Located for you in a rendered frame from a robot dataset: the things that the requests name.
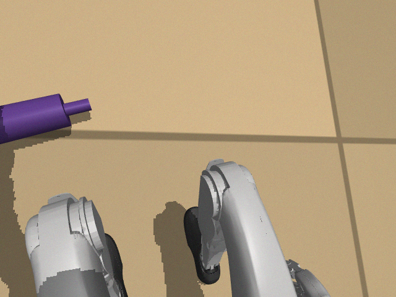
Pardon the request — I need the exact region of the right robot hand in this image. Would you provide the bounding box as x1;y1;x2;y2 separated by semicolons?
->
286;259;331;297

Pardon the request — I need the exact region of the left robot foot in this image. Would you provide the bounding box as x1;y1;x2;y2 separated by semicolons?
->
105;233;128;297

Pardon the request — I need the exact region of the right robot foot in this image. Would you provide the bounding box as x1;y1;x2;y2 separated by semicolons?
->
184;207;220;285

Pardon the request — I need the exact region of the bottle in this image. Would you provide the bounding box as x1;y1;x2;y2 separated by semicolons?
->
0;94;92;144

